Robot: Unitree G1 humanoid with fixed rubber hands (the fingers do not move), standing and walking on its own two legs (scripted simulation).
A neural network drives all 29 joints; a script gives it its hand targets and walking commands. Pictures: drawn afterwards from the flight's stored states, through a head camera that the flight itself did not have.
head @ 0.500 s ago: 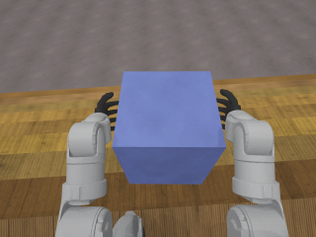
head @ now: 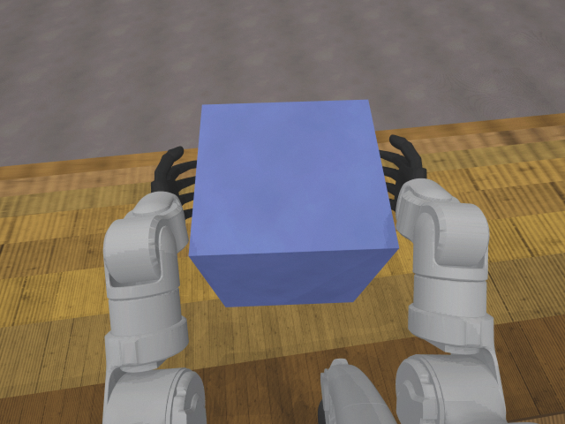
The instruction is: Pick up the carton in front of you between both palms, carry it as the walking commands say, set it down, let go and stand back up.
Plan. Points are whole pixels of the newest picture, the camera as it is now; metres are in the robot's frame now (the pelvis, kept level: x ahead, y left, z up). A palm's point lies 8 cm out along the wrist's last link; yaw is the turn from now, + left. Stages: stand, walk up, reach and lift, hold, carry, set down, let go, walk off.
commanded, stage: carry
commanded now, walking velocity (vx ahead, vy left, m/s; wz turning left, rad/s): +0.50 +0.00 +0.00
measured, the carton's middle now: (287, 216) +0.38 -0.01 +0.04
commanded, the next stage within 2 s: none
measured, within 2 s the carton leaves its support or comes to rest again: neither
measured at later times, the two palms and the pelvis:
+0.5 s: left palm (231, 157) +0.66 +0.09 -0.12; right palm (357, 144) +0.68 -0.21 -0.13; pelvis +0.32 -0.08 -0.19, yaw +1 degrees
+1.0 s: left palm (266, 104) +1.02 +0.00 -0.28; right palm (357, 101) +1.00 -0.30 -0.26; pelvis +0.67 -0.11 -0.36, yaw +0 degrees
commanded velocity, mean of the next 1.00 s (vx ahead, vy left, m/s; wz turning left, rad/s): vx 0.50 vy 0.00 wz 0.00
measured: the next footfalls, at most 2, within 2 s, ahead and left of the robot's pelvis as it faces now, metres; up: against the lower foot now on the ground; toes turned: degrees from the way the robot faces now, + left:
right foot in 0.20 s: +0.28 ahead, -0.08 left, -0.15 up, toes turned +0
left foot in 0.68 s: +0.57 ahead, -0.06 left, -0.30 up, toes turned -4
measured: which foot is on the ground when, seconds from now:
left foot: down 0.00-0.20, up 0.22-0.66, down 0.68-1.00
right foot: up 0.00-0.18, down 0.20-0.68, up 0.70-1.00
